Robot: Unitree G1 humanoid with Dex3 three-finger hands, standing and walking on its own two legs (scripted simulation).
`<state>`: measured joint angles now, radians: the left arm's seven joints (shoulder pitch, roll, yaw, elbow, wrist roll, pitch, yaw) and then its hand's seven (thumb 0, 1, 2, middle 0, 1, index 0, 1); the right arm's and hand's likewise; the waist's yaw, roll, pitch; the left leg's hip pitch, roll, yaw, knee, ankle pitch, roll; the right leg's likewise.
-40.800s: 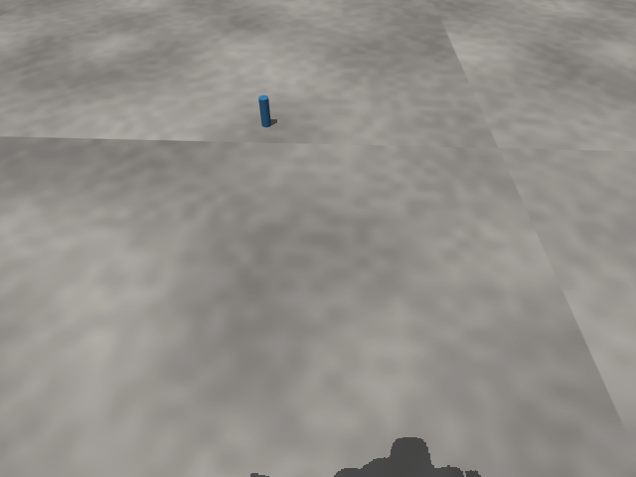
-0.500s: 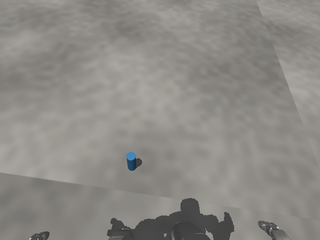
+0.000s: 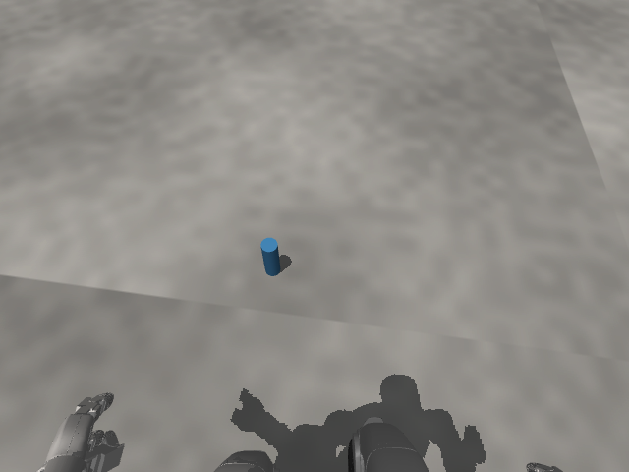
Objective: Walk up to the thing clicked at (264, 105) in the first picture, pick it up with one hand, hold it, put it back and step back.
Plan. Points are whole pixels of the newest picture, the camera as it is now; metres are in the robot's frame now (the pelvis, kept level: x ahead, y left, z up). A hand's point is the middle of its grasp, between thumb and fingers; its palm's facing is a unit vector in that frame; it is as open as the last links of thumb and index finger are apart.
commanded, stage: step back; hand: left
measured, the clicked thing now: (271, 257) +0.75 +0.14 -0.66
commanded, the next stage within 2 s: stand in 1.50 s
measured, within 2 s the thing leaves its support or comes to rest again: neither
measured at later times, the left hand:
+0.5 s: hand out of the picture -0.10 +0.22 -0.12, palm faces -0.03 -0.90 -0.43, open 7.4 cm
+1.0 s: hand out of the picture -0.14 +0.22 -0.13, palm faces +0.03 -0.92 -0.40, open 7.4 cm
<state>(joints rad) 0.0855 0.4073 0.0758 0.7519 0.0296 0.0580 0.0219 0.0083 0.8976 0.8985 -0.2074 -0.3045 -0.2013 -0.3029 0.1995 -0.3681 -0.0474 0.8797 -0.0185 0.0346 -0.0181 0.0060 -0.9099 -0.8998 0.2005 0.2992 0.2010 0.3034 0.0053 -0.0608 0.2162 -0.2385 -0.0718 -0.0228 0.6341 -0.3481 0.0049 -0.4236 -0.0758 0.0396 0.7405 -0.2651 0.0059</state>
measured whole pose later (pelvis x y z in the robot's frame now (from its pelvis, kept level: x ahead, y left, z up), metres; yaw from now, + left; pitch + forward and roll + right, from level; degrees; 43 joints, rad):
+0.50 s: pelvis -0.16 -0.05 +0.01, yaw -3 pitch -2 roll +2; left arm 0.24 0.34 0.06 0.90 0.05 0.03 0.00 0.01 0.90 0.90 -0.21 -0.30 -0.20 -0.30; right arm 0.18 -0.42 -0.05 0.87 -0.01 0.06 -0.01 0.00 -0.91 -0.90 0.20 0.30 0.20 0.30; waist 0.04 0.03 0.11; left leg -0.50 -0.10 -0.16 1.11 -0.42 -0.01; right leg -0.29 -0.01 0.03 0.63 -0.31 -0.02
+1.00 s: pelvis -0.18 -0.06 +0.01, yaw +1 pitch -4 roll -1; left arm 0.25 0.38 0.07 0.98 0.04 -0.03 -0.02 0.01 0.90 0.90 -0.20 -0.30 -0.20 -0.30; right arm 0.24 -0.39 -0.05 0.94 -0.03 0.01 0.03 0.01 -0.91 -0.90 0.20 0.30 0.21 0.30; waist 0.00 0.04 0.06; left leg -0.20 0.05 -0.05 0.66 -0.41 0.01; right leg -0.28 0.02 -0.05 0.60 -0.25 -0.03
